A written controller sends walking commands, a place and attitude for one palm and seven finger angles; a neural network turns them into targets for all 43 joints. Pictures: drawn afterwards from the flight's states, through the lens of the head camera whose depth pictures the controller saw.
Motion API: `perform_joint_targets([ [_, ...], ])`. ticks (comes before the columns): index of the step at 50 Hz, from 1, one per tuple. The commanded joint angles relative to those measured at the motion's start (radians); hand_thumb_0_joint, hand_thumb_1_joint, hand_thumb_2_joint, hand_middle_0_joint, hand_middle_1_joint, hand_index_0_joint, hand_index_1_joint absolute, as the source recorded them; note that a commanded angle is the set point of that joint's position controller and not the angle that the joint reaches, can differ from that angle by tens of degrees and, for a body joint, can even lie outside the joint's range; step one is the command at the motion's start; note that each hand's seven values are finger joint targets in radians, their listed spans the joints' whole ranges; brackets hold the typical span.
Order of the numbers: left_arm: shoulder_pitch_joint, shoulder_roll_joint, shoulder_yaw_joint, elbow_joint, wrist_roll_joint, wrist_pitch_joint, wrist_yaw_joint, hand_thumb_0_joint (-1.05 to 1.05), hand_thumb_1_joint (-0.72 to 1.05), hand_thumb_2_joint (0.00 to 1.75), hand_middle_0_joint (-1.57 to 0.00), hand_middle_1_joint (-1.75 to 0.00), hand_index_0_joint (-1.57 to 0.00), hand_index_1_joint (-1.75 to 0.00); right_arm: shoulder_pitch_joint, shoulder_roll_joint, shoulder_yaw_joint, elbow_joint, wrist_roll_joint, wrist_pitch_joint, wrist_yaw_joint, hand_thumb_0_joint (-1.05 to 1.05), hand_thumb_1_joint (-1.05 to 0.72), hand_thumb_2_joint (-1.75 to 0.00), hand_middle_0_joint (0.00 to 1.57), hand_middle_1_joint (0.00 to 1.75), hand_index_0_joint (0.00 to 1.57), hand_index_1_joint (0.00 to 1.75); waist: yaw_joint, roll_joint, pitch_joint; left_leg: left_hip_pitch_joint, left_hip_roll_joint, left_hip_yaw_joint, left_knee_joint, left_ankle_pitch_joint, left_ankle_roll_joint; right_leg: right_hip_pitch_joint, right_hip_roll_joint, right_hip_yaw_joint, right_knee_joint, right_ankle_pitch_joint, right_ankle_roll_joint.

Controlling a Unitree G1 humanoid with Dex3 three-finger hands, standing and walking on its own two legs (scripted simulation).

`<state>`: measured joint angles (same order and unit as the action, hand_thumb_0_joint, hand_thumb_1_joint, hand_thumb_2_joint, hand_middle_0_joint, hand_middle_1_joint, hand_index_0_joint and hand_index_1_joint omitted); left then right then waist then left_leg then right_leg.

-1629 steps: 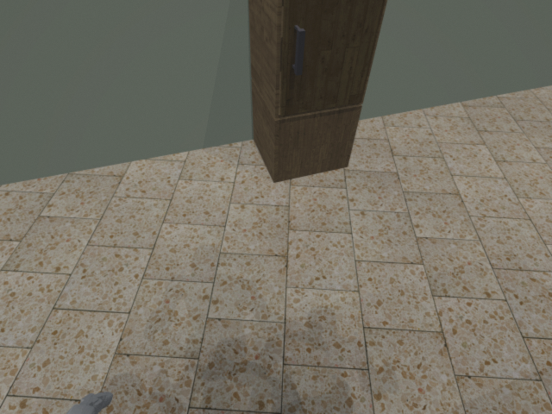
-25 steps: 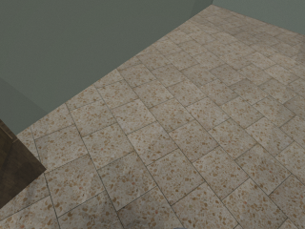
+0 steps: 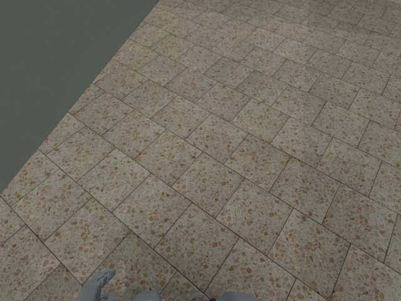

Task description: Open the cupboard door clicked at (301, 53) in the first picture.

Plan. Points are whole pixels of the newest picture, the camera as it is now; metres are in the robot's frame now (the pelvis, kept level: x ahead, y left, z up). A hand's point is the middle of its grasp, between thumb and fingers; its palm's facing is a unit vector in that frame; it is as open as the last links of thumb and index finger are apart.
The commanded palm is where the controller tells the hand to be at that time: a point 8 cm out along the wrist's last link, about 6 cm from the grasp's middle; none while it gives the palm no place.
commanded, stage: walk to a spot facing it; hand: left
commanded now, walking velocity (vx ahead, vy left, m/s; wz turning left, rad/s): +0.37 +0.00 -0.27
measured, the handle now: out of the picture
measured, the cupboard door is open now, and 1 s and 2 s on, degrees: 41 41 41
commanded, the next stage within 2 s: turn to face it in 0.54 s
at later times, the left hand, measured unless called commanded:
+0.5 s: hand (128, 290) +0.16 +0.17 -0.17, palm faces +0.00 -0.99 -0.16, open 7.4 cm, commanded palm none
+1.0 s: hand (173, 135) +0.59 +0.10 -0.15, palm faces -0.15 -0.97 -0.19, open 7.4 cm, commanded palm none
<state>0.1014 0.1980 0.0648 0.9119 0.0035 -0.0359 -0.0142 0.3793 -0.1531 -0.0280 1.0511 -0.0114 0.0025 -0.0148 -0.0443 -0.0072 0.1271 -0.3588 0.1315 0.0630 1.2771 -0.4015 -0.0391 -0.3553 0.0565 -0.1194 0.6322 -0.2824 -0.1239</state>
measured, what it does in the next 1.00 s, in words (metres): walks ahead: left foot, then right foot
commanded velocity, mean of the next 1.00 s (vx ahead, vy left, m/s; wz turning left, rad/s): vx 0.19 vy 0.00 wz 0.05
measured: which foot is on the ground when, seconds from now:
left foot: up 0.00-0.46, down 0.48-0.88, up 0.90-1.00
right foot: down 0.00-0.48, up 0.50-0.84, down 0.86-1.00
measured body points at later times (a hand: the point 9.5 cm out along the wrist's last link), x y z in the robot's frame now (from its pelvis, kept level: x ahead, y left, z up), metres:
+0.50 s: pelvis +0.26 +0.01 +0.00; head +0.29 +0.01 +0.44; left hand +0.16 +0.22 -0.15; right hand +0.38 -0.22 -0.13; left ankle +0.35 +0.09 -0.73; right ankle +0.05 -0.04 -0.69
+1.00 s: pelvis +0.42 -0.04 +0.01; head +0.46 -0.05 +0.45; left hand +0.60 +0.15 -0.13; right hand +0.31 -0.25 -0.14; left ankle +0.37 +0.07 -0.66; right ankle +0.44 -0.18 -0.72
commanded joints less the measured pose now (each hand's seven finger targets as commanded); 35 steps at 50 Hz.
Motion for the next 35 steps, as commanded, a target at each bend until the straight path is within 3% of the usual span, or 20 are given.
perform_joint_targets([
  [1, 0.143, 0.120, 0.027, -0.003, 0.012, -0.032, 0.020, 0.00, 0.90, 0.90, -0.20, -0.30, -0.20, -0.30, 0.004, -0.071, -0.032, -0.091, -0.016, -0.025, 0.000, 0.00, -0.90, -0.90, 0.20, 0.30, 0.20, 0.30, 0.016, -0.024, -0.102, -0.179, 0.027, -0.059, -0.053, 0.117, -0.009, 0.109, -0.277, 0.329, -0.396, 0.310, -0.062],
  [2, 0.147, 0.123, 0.028, 0.002, 0.013, -0.036, 0.017, 0.00, 0.90, 0.90, -0.20, -0.30, -0.20, -0.30, 0.027, -0.068, -0.034, -0.086, -0.018, -0.019, 0.004, 0.00, -0.90, -0.90, 0.20, 0.30, 0.20, 0.30, 0.002, -0.035, -0.122, -0.175, 0.024, -0.052, -0.092, 0.137, -0.015, 0.111, -0.259, 0.286, -0.398, 0.296, -0.064],
  [6, 0.231, 0.082, 0.027, 0.042, 0.009, -0.052, 0.014, 0.00, 0.90, 0.90, -0.20, -0.30, -0.20, -0.30, -0.083, -0.071, -0.042, -0.121, -0.018, -0.020, 0.012, 0.00, -0.90, -0.90, 0.20, 0.30, 0.20, 0.30, 0.029, -0.086, -0.120, -0.289, 0.011, -0.055, -0.212, 0.237, -0.027, 0.228, -0.212, 0.292, -0.404, 0.356, -0.022],
  [12, 0.364, 0.070, 0.010, 0.095, 0.007, -0.062, 0.027, 0.00, 0.90, 0.90, -0.20, -0.30, -0.20, -0.30, -0.308, -0.083, -0.034, -0.187, -0.011, -0.037, 0.024, 0.00, -0.90, -0.90, 0.20, 0.30, 0.20, 0.30, 0.084, -0.073, -0.088, -0.398, -0.021, -0.031, -0.355, 0.262, -0.017, 0.415, -0.236, 0.327, -0.360, 0.645, -0.028],
  [17, 0.432, 0.077, 0.000, 0.135, 0.014, -0.057, 0.043, 0.00, 0.90, 0.90, -0.20, -0.30, -0.20, -0.30, -0.431, -0.078, -0.028, -0.212, -0.008, -0.048, 0.034, 0.00, -0.90, -0.90, 0.20, 0.30, 0.20, 0.30, 0.109, -0.092, -0.037, -0.364, -0.062, 0.013, -0.511, 0.209, 0.010, 0.498, -0.254, 0.341, -0.331, 0.795, -0.042],
  [19, 0.433, 0.088, 0.000, 0.144, 0.015, -0.058, 0.046, 0.00, 0.90, 0.90, -0.20, -0.30, -0.20, -0.30, -0.414, -0.076, -0.026, -0.203, -0.009, -0.056, 0.031, 0.00, -0.90, -0.90, 0.20, 0.30, 0.20, 0.30, 0.088, -0.091, -0.061, -0.240, -0.115, 0.056, -0.612, 0.170, 0.033, 0.496, -0.245, 0.323, -0.262, 0.979, -0.032],
  [20, 0.425, 0.099, 0.003, 0.147, 0.014, -0.060, 0.046, 0.00, 0.90, 0.90, -0.20, -0.30, -0.20, -0.30, -0.366, -0.081, -0.028, -0.184, -0.010, -0.060, 0.024, 0.00, -0.90, -0.90, 0.20, 0.30, 0.20, 0.30, 0.059, -0.100, -0.081, -0.140, -0.154, 0.088, -0.650, 0.170, 0.047, 0.473, -0.233, 0.304, -0.205, 1.099, -0.020],
  [21, 0.411, 0.105, 0.004, 0.154, 0.014, -0.062, 0.048, 0.00, 0.90, 0.90, -0.20, -0.30, -0.20, -0.30, -0.264, -0.099, -0.034, -0.144, -0.013, -0.064, 0.015, 0.00, -0.90, -0.90, 0.20, 0.30, 0.20, 0.30, 0.012, -0.090, -0.120, 0.007, -0.178, 0.095, -0.716, 0.208, 0.061, 0.430, -0.210, 0.285, -0.101, 1.147, 0.000],
  [22, 0.387, 0.114, 0.009, 0.146, 0.007, -0.064, 0.048, 0.00, 0.90, 0.90, -0.20, -0.30, -0.20, -0.30, -0.102, -0.133, -0.044, -0.098, -0.017, -0.067, 0.004, 0.00, -0.90, -0.90, 0.20, 0.30, 0.20, 0.30, -0.064, -0.072, -0.200, 0.268, -0.150, 0.061, -0.764, 0.318, 0.093, 0.289, -0.190, 0.261, 0.060, 1.053, 0.030],
  [23, 0.384, 0.088, 0.009, 0.128, -0.006, -0.067, 0.042, 0.00, 0.90, 0.90, -0.20, -0.30, -0.20, -0.30, 0.061, -0.220, -0.065, -0.063, -0.034, -0.072, -0.006, 0.00, -0.90, -0.90, 0.20, 0.30, 0.20, 0.30, -0.119, 0.033, -0.308, 0.552, 0.066, -0.206, -0.743, 0.435, 0.184, 0.029, -0.108, 0.214, 0.314, 0.697, 0.065],
  [24, 0.418, 0.029, -0.008, 0.113, -0.020, -0.071, 0.029, 0.00, 0.90, 0.90, -0.20, -0.30, -0.20, -0.30, 0.159, -0.288, -0.076, -0.042, -0.037, -0.073, -0.011, 0.00, -0.90, -0.90, 0.20, 0.30, 0.20, 0.30, -0.103, 0.229, -0.439, 0.718, 0.360, -0.545, -0.827, 0.615, 0.323, -0.163, 0.017, 0.137, 0.690, -0.171, 0.077],
  [25, 0.358, 0.061, -0.003, 0.101, -0.005, -0.067, 0.036, 0.00, 0.90, 0.90, -0.20, -0.30, -0.20, -0.30, 0.099, -0.255, -0.061, -0.052, -0.018, -0.063, -0.010, 0.00, -0.90, -0.90, 0.20, 0.30, 0.20, 0.30, -0.068, 0.126, -0.360, 0.577, 0.389, -0.569, -0.918, 0.549, 0.340, -0.207, -0.043, 0.194, 0.800, -0.235, 0.058],
  [26, 0.304, 0.053, -0.003, 0.084, 0.003, -0.054, 0.034, 0.00, 0.90, 0.90, -0.20, -0.30, -0.20, -0.30, 0.006, -0.214, -0.052, -0.083, -0.016, -0.063, -0.011, 0.00, -0.90, -0.90, 0.20, 0.30, 0.20, 0.30, -0.032, 0.094, -0.205, 0.389, 0.356, -0.490, -0.975, 0.392, 0.313, -0.266, -0.089, 0.187, 0.830, -0.175, 0.074],
  [27, 0.254, 0.038, 0.006, 0.080, 0.015, -0.044, 0.021, 0.00, 0.90, 0.90, -0.20, -0.30, -0.20, -0.30, -0.047, -0.150, -0.037, -0.087, -0.017, -0.074, -0.015, 0.00, -0.90, -0.90, 0.20, 0.30, 0.20, 0.30, -0.009, 0.101, -0.089, 0.237, 0.300, -0.393, -1.012, 0.340, 0.261, -0.279, -0.116, 0.183, 0.805, -0.104, 0.085],
  [28, 0.256, 0.019, 0.010, 0.084, 0.022, -0.026, 0.009, 0.00, 0.90, 0.90, -0.20, -0.30, -0.20, -0.30, -0.061, -0.110, -0.023, -0.087, -0.020, -0.083, -0.018, 0.00, -0.90, -0.90, 0.20, 0.30, 0.20, 0.30, 0.020, 0.090, -0.039, 0.152, 0.267, -0.300, -1.038, 0.345, 0.225, -0.253, -0.136, 0.180, 0.768, -0.065, 0.092],
  [29, 0.272, -0.006, 0.007, 0.085, 0.027, -0.007, 0.000, 0.00, 0.90, 0.90, -0.20, -0.30, -0.20, -0.30, -0.054, -0.099, -0.018, -0.079, -0.020, -0.091, -0.020, 0.00, -0.90, -0.90, 0.20, 0.30, 0.20, 0.30, 0.041, 0.074, -0.031, 0.110, 0.238, -0.210, -1.046, 0.392, 0.205, -0.229, -0.143, 0.165, 0.726, -0.043, 0.100],
  [31, 0.287, -0.040, 0.007, 0.075, 0.029, 0.016, -0.007, 0.00, 0.90, 0.90, -0.20, -0.30, -0.20, -0.30, -0.059, -0.106, -0.023, -0.063, -0.019, -0.098, -0.023, 0.00, -0.90, -0.90, 0.20, 0.30, 0.20, 0.30, 0.073, 0.068, -0.075, 0.135, 0.205, -0.064, -1.034, 0.502, 0.184, -0.230, -0.152, 0.135, 0.633, -0.018, 0.119],
  [32, 0.290, -0.044, 0.007, 0.071, 0.028, 0.023, -0.009, 0.00, 0.90, 0.90, -0.20, -0.30, -0.20, -0.30, -0.062, -0.121, -0.022, -0.061, -0.015, -0.097, -0.022, 0.00, -0.90, -0.90, 0.20, 0.30, 0.20, 0.30, 0.084, 0.096, -0.096, 0.124, 0.185, -0.011, -1.037, 0.536, 0.184, -0.209, -0.160, 0.123, 0.560, 0.002, 0.124],
  [35, 0.227, -0.053, -0.009, 0.064, 0.025, 0.018, -0.005, 0.00, 0.90, 0.90, -0.20, -0.30, -0.20, -0.30, -0.020, -0.112, -0.014, -0.036, -0.015, -0.088, -0.013, 0.00, -0.90, -0.90, 0.20, 0.30, 0.20, 0.30, 0.063, 0.147, -0.078, 0.078, 0.106, 0.060, -1.014, 0.690, 0.175, -0.080, -0.140, 0.054, 0.237, 0.101, 0.125],
])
